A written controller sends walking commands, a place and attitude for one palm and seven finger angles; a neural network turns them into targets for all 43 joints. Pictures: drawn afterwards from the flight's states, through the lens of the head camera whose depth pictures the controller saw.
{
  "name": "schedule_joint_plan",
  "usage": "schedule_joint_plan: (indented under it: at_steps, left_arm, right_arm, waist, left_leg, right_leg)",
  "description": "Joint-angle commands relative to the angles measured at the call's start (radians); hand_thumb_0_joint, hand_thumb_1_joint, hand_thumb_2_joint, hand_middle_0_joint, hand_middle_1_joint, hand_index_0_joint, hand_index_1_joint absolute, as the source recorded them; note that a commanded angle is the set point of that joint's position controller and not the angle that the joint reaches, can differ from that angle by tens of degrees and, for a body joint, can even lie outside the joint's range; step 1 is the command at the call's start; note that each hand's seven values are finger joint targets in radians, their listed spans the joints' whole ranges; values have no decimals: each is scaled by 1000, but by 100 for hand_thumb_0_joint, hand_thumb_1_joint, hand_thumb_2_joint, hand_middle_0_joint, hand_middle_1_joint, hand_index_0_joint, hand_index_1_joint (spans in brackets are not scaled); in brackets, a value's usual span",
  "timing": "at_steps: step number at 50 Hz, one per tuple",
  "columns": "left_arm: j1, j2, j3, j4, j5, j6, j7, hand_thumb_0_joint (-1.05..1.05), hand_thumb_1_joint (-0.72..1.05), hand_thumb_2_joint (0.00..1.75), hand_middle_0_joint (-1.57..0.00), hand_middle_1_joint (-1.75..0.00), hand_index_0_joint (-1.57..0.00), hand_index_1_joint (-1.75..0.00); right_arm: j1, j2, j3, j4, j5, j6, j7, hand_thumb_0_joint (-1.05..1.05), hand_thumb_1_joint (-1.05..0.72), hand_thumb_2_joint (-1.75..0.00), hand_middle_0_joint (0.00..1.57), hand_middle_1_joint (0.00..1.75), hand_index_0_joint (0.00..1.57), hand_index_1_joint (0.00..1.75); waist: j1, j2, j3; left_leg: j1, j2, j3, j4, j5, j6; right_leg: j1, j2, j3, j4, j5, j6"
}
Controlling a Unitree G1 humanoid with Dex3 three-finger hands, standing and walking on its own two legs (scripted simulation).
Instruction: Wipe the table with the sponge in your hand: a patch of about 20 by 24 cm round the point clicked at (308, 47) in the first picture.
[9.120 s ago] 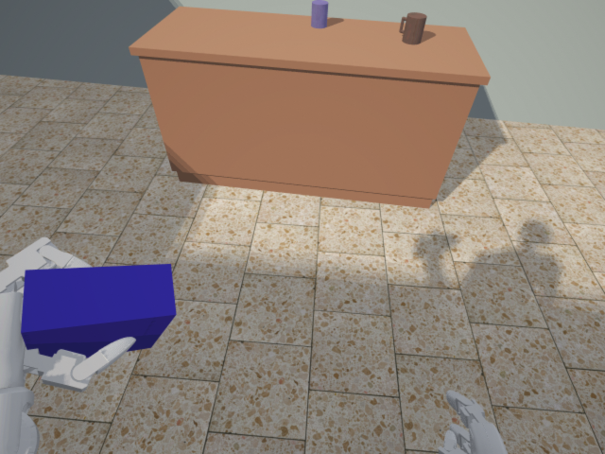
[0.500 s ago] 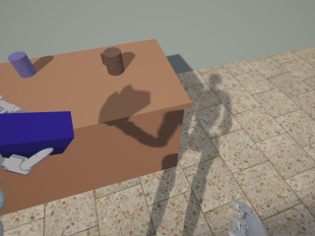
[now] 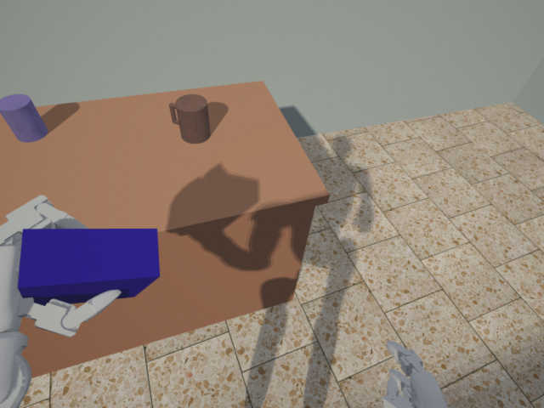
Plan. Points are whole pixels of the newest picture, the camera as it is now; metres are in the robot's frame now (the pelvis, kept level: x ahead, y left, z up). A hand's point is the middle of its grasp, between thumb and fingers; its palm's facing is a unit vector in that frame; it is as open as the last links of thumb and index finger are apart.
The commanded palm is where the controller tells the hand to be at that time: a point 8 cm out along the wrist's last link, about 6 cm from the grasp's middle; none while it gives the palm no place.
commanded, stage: come to a stop and stand still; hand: left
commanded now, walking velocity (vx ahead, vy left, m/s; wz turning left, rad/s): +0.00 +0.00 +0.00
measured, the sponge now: (108, 268) +0.23 +0.22 +0.14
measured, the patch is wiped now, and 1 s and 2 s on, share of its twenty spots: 0.00 0.00 0.00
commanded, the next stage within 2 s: look again from close up in 0.36 s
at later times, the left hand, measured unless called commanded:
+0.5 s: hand (54, 253) +0.23 +0.28 +0.15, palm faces +0.38 -0.85 -0.37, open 9.4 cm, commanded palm +0.18 +0.31 +0.17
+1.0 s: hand (60, 266) +0.22 +0.26 +0.15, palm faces +0.39 -0.84 -0.37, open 9.4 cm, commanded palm +0.17 +0.30 +0.17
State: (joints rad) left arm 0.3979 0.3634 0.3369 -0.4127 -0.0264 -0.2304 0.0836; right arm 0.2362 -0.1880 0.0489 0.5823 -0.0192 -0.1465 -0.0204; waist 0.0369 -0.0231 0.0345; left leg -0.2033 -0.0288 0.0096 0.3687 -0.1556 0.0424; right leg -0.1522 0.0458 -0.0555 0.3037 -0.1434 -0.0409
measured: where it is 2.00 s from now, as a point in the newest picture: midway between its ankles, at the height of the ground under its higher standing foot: outside the picture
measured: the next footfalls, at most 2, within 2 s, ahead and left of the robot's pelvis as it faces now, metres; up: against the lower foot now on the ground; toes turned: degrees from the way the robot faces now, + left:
left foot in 1.86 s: +0.13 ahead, +0.30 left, +0.00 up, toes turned +1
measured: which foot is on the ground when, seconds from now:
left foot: down 0.00-1.00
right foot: down 0.00-1.00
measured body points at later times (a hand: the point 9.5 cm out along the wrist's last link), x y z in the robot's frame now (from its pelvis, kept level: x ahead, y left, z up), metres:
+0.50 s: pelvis +0.02 +0.02 +0.00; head +0.04 +0.04 +0.45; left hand +0.21 +0.32 +0.17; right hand +0.21 -0.19 -0.07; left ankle +0.03 +0.09 -0.75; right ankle +0.01 -0.09 -0.75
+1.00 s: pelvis +0.01 +0.01 +0.00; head +0.02 +0.02 +0.45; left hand +0.19 +0.31 +0.17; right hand +0.19 -0.21 -0.08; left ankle +0.03 +0.09 -0.75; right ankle +0.01 -0.09 -0.75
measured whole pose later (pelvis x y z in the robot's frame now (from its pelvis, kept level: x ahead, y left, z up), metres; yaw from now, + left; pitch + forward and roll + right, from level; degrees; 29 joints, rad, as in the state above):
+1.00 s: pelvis +0.01 +0.01 +0.00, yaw +1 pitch +0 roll -2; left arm 0.44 0.34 0.32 -0.43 -0.04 -0.18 0.11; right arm 0.21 -0.21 0.03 0.57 -0.01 -0.07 -0.05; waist 0.03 0.02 0.02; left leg -0.22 -0.05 0.00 0.41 -0.19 0.06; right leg -0.16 0.03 -0.07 0.32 -0.17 -0.02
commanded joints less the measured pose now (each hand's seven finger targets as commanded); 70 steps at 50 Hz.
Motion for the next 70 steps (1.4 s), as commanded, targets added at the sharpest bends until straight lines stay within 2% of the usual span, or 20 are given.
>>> schedule_joint_plan:
  at_steps: [1,5,11,16,19,32,34,37,39,40,44,46,49,50,54,58,59,63,66,70]
  left_arm:
    - [-94,178,107,-236,-20,-46,22,0,10,130,-120,-160,-120,-160]
    - [-78,173,113,-241,-30,-34,21,0,10,130,-120,-160,-120,-160]
    - [-58,162,97,-266,-35,-24,20,0,10,130,-120,-160,-120,-160]
    - [-39,166,109,-254,-37,-15,27,0,10,130,-120,-160,-120,-160]
    - [-56,172,108,-279,-36,-16,33,0,10,130,-120,-160,-120,-160]
    - [-36,159,101,-269,-35,-16,43,0,10,130,-120,-160,-120,-160]
    - [-34,170,111,-257,-34,-14,45,0,10,130,-120,-160,-120,-160]
    - [-41,155,99,-245,-32,-14,45,0,10,130,-120,-160,-120,-160]
    - [-43,162,106,-248,-31,-13,46,0,10,130,-120,-160,-120,-160]
    - [-38,146,92,-237,-31,-12,46,0,10,130,-120,-160,-120,-160]
    - [-53,155,96,-231,-28,-8,48,0,10,130,-120,-160,-120,-160]
    - [-52,147,85,-234,-26,-11,48,0,10,130,-120,-160,-120,-160]
    - [-48,174,105,-257,-27,-14,53,0,10,130,-120,-160,-120,-160]
    - [-32,159,94,-254,-30,-16,52,0,10,130,-120,-160,-120,-160]
    - [-39,179,107,-266,-32,-22,57,0,10,130,-120,-160,-120,-160]
    - [-18,178,112,-255,-34,-26,56,0,10,130,-120,-160,-120,-160]
    - [-33,178,110,-259,-37,-27,55,0,10,130,-120,-160,-120,-160]
    - [-2,191,126,-286,-36,-37,55,0,10,130,-120,-160,-120,-160]
    - [42,193,139,-293,-38,-40,54,0,10,130,-120,-160,-120,-160]
    - [56,195,144,-316,-40,-46,59,0,10,130,-120,-160,-120,-160]
  right_arm:
    - [-107,-137,-63,-159,5,-43,-17,0,-90,-90,20,30,20,30]
    - [-113,-129,-60,-162,5,-24,-20,0,-90,-90,20,30,20,30]
    - [-120,-136,-64,-175,11,-1,-21,0,-90,-90,20,30,20,30]
    - [-126,-137,-68,-182,12,18,-27,0,-90,-90,20,30,20,30]
    - [-135,-141,-69,-185,13,21,-30,0,-90,-90,20,30,20,30]
    - [-130,-143,-73,-173,16,19,-36,0,-90,-90,20,30,20,30]
    - [-138,-144,-72,-174,15,20,-39,0,-90,-90,20,30,20,30]
    - [-132,-143,-73,-170,17,23,-40,0,-90,-90,20,30,20,30]
    - [-137,-145,-73,-171,16,22,-42,0,-90,-90,20,30,20,30]
    - [-132,-137,-71,-169,18,22,-41,0,-90,-90,20,30,20,30]
    - [-137,-142,-72,-168,18,22,-43,0,-90,-90,20,30,20,30]
    - [-130,-147,-76,-170,15,22,-39,0,-90,-90,20,30,20,30]
    - [-135,-158,-84,-177,10,23,-33,0,-90,-90,20,30,20,30]
    - [-132,-153,-82,-177,9,25,-31,0,-90,-90,20,30,20,30]
    - [-131,-166,-89,-178,11,33,-23,0,-90,-90,20,30,20,30]
    - [-130,-166,-90,-185,16,43,-21,0,-90,-90,20,30,20,30]
    - [-133,-170,-90,-187,18,45,-19,0,-90,-90,20,30,20,30]
    - [-130,-170,-94,-199,23,45,-17,0,-90,-90,20,30,20,30]
    - [-121,-168,-97,-203,26,45,-12,0,-90,-90,20,30,20,30]
    - [-114,-166,-102,-203,32,54,-3,0,-90,-90,20,30,20,30]
  waist:
    - [-7,76,-160]
    - [-9,65,-184]
    - [-11,117,-189]
    - [-9,91,-178]
    - [-11,116,-173]
    - [-10,104,-158]
    - [-9,117,-141]
    - [-10,86,-132]
    - [-9,101,-133]
    - [-11,89,-130]
    - [-13,74,-113]
    - [-18,68,-125]
    - [-25,53,-140]
    - [-26,48,-136]
    - [-37,48,-120]
    - [-33,48,-118]
    - [-35,83,-107]
    - [-24,96,-146]
    - [-21,82,-164]
    - [-28,63,-173]
  left_leg:
    - [51,51,-75,-59,139,-40]
    - [89,53,-69,-38,241,-48]
    - [116,61,-79,-43,340,-78]
    - [81,69,-87,-52,299,-85]
    - [59,66,-93,-58,267,-85]
    - [24,69,-107,-77,159,-85]
    - [-4,69,-112,-91,111,-82]
    - [-20,70,-117,-101,40,-73]
    - [-28,65,-113,-100,30,-69]
    - [-22,66,-113,-100,21,-69]
    - [-30,56,-102,-92,-31,-54]
    - [-26,49,-87,-57,-37,-44]
    - [-39,34,-73,10,-37,-33]
    - [-34,34,-70,27,-34,-30]
    - [-51,36,-75,82,-32,-28]
    - [-42,57,-85,77,11,-20]
    - [-54,62,-97,58,13,-24]
    - [-81,95,-129,54,115,-17]
    - [-92,105,-128,88,213,-31]
    - [-126,94,-111,177,231,-48]
  right_leg:
    - [72,-52,72,-26,119,33]
    - [77,-50,61,-12,187,34]
    - [63,-39,39,16,179,32]
    - [77,-42,41,16,157,31]
    - [87,-47,40,20,141,28]
    - [88,-51,44,17,84,28]
    - [91,-51,47,17,59,28]
    - [91,-53,54,5,39,28]
    - [96,-56,57,5,37,26]
    - [88,-57,58,2,31,27]
    - [69,-64,70,-30,2,28]
    - [65,-80,79,-34,-8,21]
    - [54,-119,116,-40,-53,4]
    - [40,-130,132,-41,-68,-3]
    - [3,-166,178,-23,-109,-25]
    - [-5,-149,169,54,-38,-24]
    - [-6,-142,152,83,-37,-21]
    - [52,-121,108,199,65,-9]
    - [66,-133,102,246,105,-12]
    - [67,-191,166,268,159,-40]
